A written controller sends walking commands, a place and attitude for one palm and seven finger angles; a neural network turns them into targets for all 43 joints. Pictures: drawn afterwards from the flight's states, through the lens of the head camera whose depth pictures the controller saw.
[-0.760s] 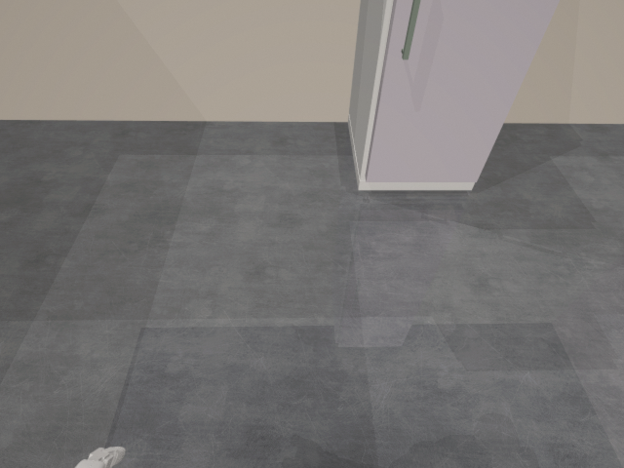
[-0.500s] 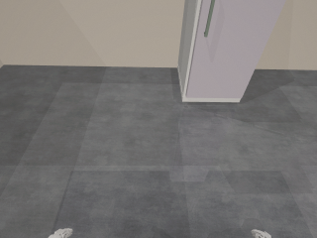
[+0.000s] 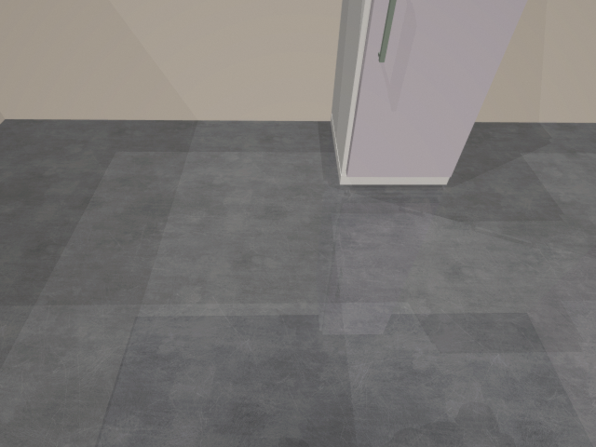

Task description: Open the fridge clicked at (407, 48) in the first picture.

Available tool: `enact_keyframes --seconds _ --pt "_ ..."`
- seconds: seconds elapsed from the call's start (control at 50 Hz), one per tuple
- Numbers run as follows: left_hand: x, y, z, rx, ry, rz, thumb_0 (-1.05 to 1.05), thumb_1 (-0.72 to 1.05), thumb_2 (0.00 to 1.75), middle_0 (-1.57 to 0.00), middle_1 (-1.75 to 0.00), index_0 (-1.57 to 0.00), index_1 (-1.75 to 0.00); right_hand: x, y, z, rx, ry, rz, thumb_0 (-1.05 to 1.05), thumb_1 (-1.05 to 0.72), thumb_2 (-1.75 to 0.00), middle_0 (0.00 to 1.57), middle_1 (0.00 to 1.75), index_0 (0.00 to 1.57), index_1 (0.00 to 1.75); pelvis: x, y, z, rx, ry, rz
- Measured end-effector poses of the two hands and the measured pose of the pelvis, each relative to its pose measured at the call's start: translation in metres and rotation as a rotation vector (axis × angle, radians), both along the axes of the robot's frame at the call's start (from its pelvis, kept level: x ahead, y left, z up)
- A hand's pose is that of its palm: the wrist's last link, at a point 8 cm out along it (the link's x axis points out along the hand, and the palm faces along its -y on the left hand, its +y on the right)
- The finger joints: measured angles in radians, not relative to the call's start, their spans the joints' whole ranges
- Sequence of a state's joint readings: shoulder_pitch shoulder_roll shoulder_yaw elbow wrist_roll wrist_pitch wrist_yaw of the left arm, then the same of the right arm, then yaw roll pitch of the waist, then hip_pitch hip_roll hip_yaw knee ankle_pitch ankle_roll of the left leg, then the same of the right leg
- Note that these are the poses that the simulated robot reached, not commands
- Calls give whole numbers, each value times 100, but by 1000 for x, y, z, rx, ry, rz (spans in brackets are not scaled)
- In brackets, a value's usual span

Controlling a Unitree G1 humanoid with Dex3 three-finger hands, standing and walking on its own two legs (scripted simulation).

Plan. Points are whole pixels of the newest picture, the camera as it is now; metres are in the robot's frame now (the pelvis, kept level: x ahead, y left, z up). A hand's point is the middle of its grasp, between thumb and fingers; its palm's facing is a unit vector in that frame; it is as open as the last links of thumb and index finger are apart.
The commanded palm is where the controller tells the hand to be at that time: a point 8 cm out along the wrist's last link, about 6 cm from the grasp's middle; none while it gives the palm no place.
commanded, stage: stand and wait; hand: left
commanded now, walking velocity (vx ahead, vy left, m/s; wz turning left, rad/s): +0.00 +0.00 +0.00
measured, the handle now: (389, 8) +1.41 -0.23 +0.08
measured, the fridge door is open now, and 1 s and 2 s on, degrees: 0 0 0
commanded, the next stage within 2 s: look at it before walking up in 0.06 s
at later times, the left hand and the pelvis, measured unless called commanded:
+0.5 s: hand out of the picture +0.07 +0.24 -0.16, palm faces -0.03 -0.94 -0.33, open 7.4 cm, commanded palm none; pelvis -0.01 +0.00 +0.00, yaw +0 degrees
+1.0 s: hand out of the picture +0.06 +0.23 -0.17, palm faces -0.08 -0.95 -0.30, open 7.4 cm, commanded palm none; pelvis +0.00 +0.00 -0.01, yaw -4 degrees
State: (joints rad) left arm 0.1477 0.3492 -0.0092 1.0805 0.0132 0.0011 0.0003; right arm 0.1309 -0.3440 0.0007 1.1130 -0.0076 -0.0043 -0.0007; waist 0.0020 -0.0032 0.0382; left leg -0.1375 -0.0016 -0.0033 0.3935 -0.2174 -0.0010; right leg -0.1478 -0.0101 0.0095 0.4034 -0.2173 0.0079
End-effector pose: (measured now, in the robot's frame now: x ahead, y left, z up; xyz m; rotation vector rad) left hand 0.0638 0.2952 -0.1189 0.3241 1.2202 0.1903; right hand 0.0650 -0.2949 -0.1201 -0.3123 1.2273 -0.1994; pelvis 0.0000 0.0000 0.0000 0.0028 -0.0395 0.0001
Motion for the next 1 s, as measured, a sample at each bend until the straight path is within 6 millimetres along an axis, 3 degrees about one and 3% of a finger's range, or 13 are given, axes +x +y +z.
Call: enact_keyframes --seconds 0.26,0.86,1.0 --pt "5 -7 1 -13 -28 -17 1 91 90 -21 -30 -20 -30 -3 1 1 8 -18 0 1 -91 -90 20 30 20 30 -7 -1 1 0 1 -4" --pt "-5 -6 0 -7 3 -1 1 91 90 -21 -30 -20 -30 5 -1 2 4 -21 9 1 -91 -90 20 30 20 30 -5 -4 1 0 4 -9" --pt "-8 -23 -13 -40 54 -32 1 91 90 -20 -30 -20 -30 -8 11 -8 36 -42 -56 1 -91 -90 20 30 20 30 -4 -4 -6 4 15 -77"
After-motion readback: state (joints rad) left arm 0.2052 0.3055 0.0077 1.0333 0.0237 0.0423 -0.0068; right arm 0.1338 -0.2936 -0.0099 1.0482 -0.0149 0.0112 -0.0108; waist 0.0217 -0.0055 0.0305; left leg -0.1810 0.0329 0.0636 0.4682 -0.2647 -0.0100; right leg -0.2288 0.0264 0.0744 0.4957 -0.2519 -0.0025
